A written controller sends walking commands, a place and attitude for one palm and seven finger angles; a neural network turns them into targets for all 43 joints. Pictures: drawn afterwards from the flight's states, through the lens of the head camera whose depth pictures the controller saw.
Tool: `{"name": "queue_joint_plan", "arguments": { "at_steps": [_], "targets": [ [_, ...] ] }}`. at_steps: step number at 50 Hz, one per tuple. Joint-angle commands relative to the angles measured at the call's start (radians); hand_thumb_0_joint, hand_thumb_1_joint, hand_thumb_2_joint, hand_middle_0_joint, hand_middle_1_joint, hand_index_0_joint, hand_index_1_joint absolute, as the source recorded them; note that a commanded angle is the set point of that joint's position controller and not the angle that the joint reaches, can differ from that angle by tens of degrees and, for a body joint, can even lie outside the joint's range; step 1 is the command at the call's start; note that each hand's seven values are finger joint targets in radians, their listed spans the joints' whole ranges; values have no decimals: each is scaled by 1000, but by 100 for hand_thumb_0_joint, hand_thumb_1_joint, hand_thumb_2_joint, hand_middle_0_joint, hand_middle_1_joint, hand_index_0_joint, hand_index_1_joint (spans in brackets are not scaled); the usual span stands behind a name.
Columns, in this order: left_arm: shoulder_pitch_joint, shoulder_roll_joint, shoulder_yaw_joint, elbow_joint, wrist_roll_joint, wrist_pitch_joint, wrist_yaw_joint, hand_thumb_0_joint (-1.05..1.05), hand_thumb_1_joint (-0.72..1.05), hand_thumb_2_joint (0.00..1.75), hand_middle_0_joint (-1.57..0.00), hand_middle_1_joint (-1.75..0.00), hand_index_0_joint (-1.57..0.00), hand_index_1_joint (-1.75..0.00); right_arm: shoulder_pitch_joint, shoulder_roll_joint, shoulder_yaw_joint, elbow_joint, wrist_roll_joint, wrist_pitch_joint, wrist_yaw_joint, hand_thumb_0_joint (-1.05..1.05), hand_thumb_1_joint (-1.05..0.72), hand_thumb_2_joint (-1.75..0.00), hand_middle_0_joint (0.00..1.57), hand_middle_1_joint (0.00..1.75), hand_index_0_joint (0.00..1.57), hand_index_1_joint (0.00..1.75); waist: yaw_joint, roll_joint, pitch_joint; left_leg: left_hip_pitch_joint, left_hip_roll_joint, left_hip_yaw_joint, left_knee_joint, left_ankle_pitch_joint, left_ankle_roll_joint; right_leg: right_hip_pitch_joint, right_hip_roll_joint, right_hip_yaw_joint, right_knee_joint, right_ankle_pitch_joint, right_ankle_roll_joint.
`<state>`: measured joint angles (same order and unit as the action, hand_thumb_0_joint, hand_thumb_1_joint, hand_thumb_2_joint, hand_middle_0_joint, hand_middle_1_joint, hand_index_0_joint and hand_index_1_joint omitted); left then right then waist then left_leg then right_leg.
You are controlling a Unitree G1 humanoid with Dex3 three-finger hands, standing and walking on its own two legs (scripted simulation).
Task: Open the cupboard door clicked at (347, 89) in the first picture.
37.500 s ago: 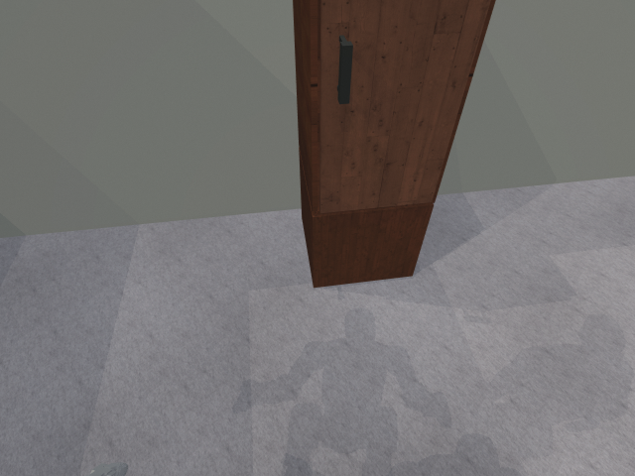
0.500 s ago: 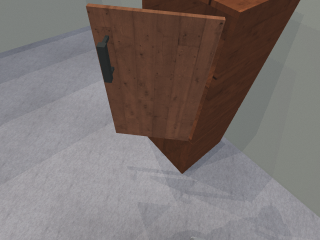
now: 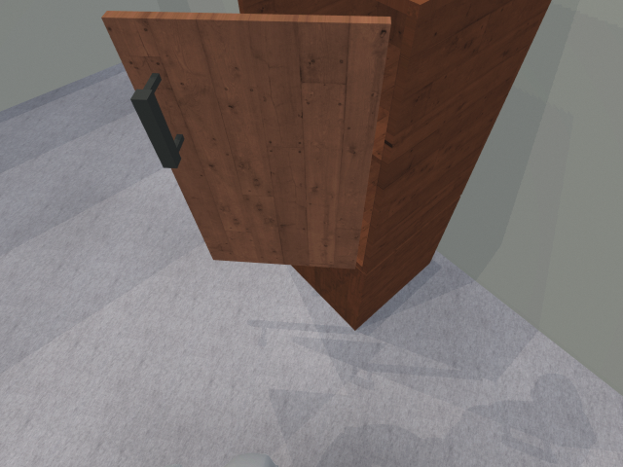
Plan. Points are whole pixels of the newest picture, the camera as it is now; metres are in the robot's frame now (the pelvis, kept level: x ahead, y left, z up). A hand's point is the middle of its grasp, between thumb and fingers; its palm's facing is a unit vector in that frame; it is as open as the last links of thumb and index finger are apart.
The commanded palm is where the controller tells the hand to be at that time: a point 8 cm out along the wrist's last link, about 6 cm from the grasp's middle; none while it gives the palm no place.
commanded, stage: come to a stop and stand still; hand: left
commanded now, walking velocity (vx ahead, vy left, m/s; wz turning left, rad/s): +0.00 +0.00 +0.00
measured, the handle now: (163, 122) +0.55 +0.26 +0.11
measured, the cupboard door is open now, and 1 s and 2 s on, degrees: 44 44 44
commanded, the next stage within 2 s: look again from close up in 0.56 s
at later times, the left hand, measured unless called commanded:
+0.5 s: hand out of the picture +0.00 +0.26 -0.17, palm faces -0.03 -0.96 -0.27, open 7.3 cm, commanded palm none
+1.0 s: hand out of the picture +0.02 +0.22 -0.18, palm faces -0.05 -0.98 -0.21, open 7.3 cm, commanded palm none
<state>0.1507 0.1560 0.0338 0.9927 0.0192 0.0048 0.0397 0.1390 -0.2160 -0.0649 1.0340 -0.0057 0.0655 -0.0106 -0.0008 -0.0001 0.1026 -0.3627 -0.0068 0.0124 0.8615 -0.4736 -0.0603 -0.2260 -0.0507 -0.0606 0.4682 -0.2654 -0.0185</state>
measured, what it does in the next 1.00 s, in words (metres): steps on the spot: left foot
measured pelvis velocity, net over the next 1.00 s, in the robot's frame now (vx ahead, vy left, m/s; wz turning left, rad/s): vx -0.01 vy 0.04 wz -0.05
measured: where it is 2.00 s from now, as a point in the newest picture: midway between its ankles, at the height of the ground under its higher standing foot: outside the picture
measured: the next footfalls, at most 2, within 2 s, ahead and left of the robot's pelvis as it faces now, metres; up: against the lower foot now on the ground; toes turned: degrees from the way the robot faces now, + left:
left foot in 0.12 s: +0.01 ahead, +0.13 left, +0.00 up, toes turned +3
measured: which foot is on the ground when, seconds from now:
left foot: up 0.00-0.10, down 0.12-1.00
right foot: down 0.00-1.00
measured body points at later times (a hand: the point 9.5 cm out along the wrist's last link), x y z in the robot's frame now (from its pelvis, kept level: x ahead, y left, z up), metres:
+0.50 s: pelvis -0.02 +0.07 -0.01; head -0.01 +0.05 +0.44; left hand +0.00 +0.31 -0.15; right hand +0.04 -0.17 -0.16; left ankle -0.03 +0.13 -0.74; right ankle -0.01 -0.10 -0.74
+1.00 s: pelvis -0.01 +0.04 +0.00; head +0.00 +0.04 +0.45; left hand +0.02 +0.27 -0.16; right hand -0.02 -0.18 -0.16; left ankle -0.03 +0.13 -0.74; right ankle -0.01 -0.11 -0.74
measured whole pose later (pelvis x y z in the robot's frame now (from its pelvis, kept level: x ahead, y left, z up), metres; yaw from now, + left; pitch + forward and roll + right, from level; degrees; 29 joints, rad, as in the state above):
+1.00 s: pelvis -0.01 +0.04 +0.00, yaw -3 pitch -1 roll +0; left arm 0.25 0.17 -0.02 1.09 0.01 0.00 0.04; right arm 0.27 -0.16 0.01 1.12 -0.01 -0.02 -0.01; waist -0.01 0.00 0.04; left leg -0.15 -0.01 0.12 0.43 -0.27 0.04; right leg -0.20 -0.07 -0.01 0.46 -0.24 0.05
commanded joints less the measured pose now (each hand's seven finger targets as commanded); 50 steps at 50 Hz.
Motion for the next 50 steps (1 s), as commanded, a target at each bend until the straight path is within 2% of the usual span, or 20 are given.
{"name": "queue_joint_plan", "arguments": {
  "at_steps": [1, 2, 3, 4, 5, 6, 7, 8, 9, 10, 13, 14, 15, 17, 23, 27, 31, 32, 38, 50],
  "targets": [
    [79, 218, 53, -18, 5, -13, 4, 0, 90, 90, -20, -30, -20, -30, 71, -28, 4, -46, -1, -28, -2, 0, -90, -90, 20, 30, 20, 30, 15, -170, -170, 52, -8, 37, -260, 91, 3, 173, -228, 172, -42, 665, -136],
    [68, 213, 50, -13, 0, -13, 3, 0, 90, 90, -20, -30, -20, -30, 98, -28, 5, -35, -1, -33, -4, 0, -90, -90, 20, 30, 20, 30, -1, -175, -164, 130, -6, 41, -362, 182, 9, 120, -211, 161, -30, 581, -108],
    [133, 214, 33, -34, 1, -34, 46, 0, 90, 90, -20, -30, -20, -30, 72, -88, -6, -127, 3, -66, -1, 0, -90, -90, 20, 30, 20, 30, -8, 12, -280, 148, 16, 72, -345, 215, 21, 206, -208, 248, 94, 913, -77],
    [111, 237, 35, -77, -2, -28, 39, 0, 90, 90, -20, -30, -20, -30, 100, -58, -2, -145, -2, -67, -2, 0, -90, -90, 20, 30, 20, 30, -18, 43, -314, 143, 40, 42, -383, 265, 60, 209, -175, 169, 147, 722, -63],
    [99, 185, 25, -83, -6, -22, 34, 0, 90, 90, -20, -30, -20, -30, 115, -79, 7, -153, -11, -70, -1, 0, -90, -90, 20, 30, 20, 30, -17, 139, -298, 190, 111, 7, -412, 444, 78, 131, -117, 101, 174, 474, -42],
    [119, 150, 19, -88, -5, -16, 31, 0, 90, 90, -20, -30, -20, -30, 100, -104, 8, -171, -19, -64, -5, 0, -90, -90, 20, 30, 20, 30, 4, 145, -237, 167, 165, -42, -363, 583, 107, 42, -69, 57, 147, 264, -23],
    [119, 145, 11, -88, 1, -11, 26, 0, 90, 90, -20, -30, -20, -30, 94, -106, 10, -184, -19, -64, -8, 0, -90, -90, 20, 30, 20, 30, 1, 133, -172, 157, 175, -64, -358, 703, 121, -7, -40, 31, 146, 179, -17],
    [108, 137, 3, -86, 4, -1, 22, 0, 90, 90, -20, -30, -20, -30, 96, -114, 13, -191, -16, -67, -9, 0, -90, -90, 20, 30, 20, 30, -1, 178, -113, 125, 183, -105, -402, 736, 134, -24, -13, 12, 146, 33, -3],
    [118, 132, -3, -82, 2, 7, 18, 0, 90, 90, -20, -30, -20, -30, 84, -124, 17, -195, -14, -68, -11, 0, -90, -90, 20, 30, 20, 30, 8, 176, -64, 99, 194, -115, -437, 690, 145, -40, 4, 11, 140, -70, 3],
    [122, 135, -7, -77, 3, 7, 12, 0, 90, 90, -20, -30, -20, -30, 81, -119, 20, -196, -16, -71, -12, 0, -90, -90, 20, 30, 20, 30, 14, 180, -45, 90, 184, -108, -454, 665, 150, -37, 4, 16, 132, -80, 2],
    [146, 143, -16, -68, 0, 6, -1, 0, 90, 90, -20, -30, -20, -30, 66, -122, 29, -204, -11, -72, -7, 0, -90, -90, 20, 30, 20, 30, 13, 24, -40, 60, 138, -91, -489, 295, 128, -27, -16, 59, 50, -10, -2],
    [141, 144, -18, -70, 1, 6, -3, 0, 90, 90, -20, -30, -20, -30, 70, -121, 30, -201, -11, -72, -4, 0, -90, -90, 20, 30, 20, 30, 8, 4, -18, 42, 128, -93, -522, 173, 121, -37, -23, 71, 30, -17, -4],
    [133, 148, -18, -72, 4, 6, -7, 0, 90, 90, -20, -30, -20, -30, 75, -118, 31, -194, -13, -73, -2, 0, -90, -90, 20, 30, 20, 30, 6, 21, 6, 19, 123, -101, -554, 120, 121, -38, -21, 67, 30, -13, -4],
    [153, 146, -19, -68, 4, 5, -8, 0, 90, 90, -20, -30, -20, -30, 84, -121, 33, -180, -14, -78, 0, 0, -90, -90, 20, 30, 20, 30, 9, 6, -12, 25, 127, -111, -585, 57, 120, -34, -21, 67, 30, -3, -2],
    [174, 144, -23, -43, 1, -8, -9, 0, 90, 90, -20, -30, -20, -30, 105, -111, 38, -139, -13, -94, -2, 0, -90, -90, 20, 30, 20, 30, 9, -10, -80, 106, 121, -86, -576, 162, 119, -15, -42, 88, -5, 56, -1],
    [171, 150, -26, -20, -1, -13, -7, 0, 90, 90, -20, -30, -20, -30, 117, -108, 45, -95, -10, -100, -4, 0, -90, -90, 20, 30, 20, 30, 7, -4, -88, 140, 116, -61, -556, 277, 113, 2, -54, 96, -17, 106, 2],
    [167, 149, -29, 6, -3, -14, -5, 0, 90, 90, -20, -30, -20, -30, 129, -102, 51, -53, -8, -102, -7, 0, -90, -90, 20, 30, 20, 30, 7, -12, -75, 146, 115, -48, -548, 327, 109, 19, -60, 95, -29, 129, 4],
    [167, 146, -30, 12, -4, -14, -5, 0, 90, 90, -20, -30, -20, -30, 136, -101, 51, -45, -7, -104, -8, 0, -90, -90, 20, 30, 20, 30, 7, 5, -80, 151, 115, -47, -549, 336, 108, 25, -60, 95, -30, 129, 4],
    [163, 136, -33, 41, -7, -13, -3, 0, 90, 90, -20, -30, -20, -30, 153, -86, 56, 3, -6, -104, -11, 0, -90, -90, 20, 30, 20, 30, 10, 19, -57, 150, 117, -35, -553, 331, 102, 31, -60, 94, -43, 129, 5],
    [160, 117, -33, 63, -6, -21, -1, 0, 90, 90, -20, -30, -20, -30, 171, -53, 54, 51, -4, -100, -14, 0, -90, -90, 20, 30, 20, 30, 5, -18, -42, 169, 116, -17, -530, 345, 96, 28, -61, 105, -66, 173, 0]
  ]
}}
